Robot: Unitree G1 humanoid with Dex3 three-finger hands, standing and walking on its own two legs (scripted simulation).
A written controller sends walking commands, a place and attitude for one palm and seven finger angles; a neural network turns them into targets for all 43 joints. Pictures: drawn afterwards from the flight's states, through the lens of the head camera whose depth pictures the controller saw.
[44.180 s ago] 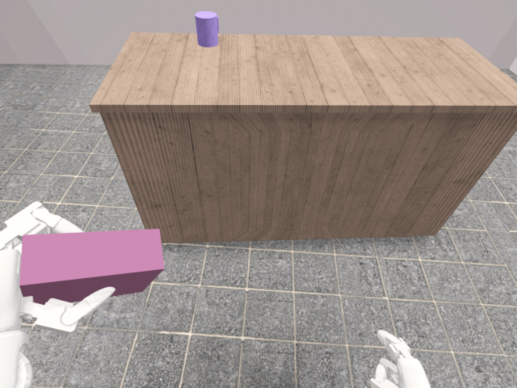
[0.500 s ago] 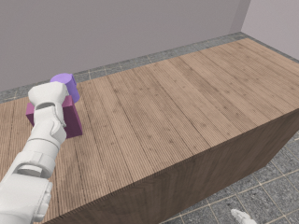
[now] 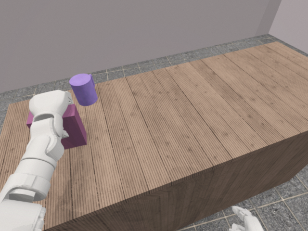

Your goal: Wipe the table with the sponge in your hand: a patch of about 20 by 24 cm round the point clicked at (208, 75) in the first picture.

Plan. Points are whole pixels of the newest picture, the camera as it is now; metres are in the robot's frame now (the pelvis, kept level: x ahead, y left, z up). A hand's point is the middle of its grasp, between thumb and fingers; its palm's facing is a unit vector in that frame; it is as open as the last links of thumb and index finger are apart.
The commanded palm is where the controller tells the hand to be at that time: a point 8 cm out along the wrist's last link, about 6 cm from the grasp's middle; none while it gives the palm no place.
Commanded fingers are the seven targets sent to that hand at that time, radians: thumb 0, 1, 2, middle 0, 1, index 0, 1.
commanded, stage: wipe back along the first lane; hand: left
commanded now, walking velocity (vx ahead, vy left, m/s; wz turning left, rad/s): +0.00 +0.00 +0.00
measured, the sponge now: (63, 134) +0.36 +0.31 +0.05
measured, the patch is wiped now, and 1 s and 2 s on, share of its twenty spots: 0.95 0.95 0.95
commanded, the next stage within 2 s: lift the sponge slowly off the table in 1.52 s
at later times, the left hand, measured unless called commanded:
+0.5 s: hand (57, 130) +0.33 +0.29 +0.11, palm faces -0.01 -0.03 -1.00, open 9.4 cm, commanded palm +0.29 +0.27 +0.15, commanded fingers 0.00 0.10 1.30 -1.20 -1.60 -1.20 -1.60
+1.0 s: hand (58, 145) +0.28 +0.26 +0.11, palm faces +0.08 -0.05 -1.00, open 9.4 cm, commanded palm +0.24 +0.25 +0.15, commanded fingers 0.00 0.10 1.30 -1.20 -1.60 -1.20 -1.60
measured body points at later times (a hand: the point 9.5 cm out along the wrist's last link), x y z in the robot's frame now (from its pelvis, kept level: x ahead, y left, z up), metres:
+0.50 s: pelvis -0.02 -0.02 +0.00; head -0.04 -0.04 +0.45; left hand +0.32 +0.28 +0.16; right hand +0.16 -0.26 -0.10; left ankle -0.01 +0.08 -0.74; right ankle -0.03 -0.11 -0.74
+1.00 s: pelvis -0.02 -0.02 +0.00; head -0.05 -0.06 +0.45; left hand +0.27 +0.26 +0.16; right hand +0.21 -0.24 -0.08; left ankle -0.01 +0.08 -0.74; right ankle -0.03 -0.11 -0.74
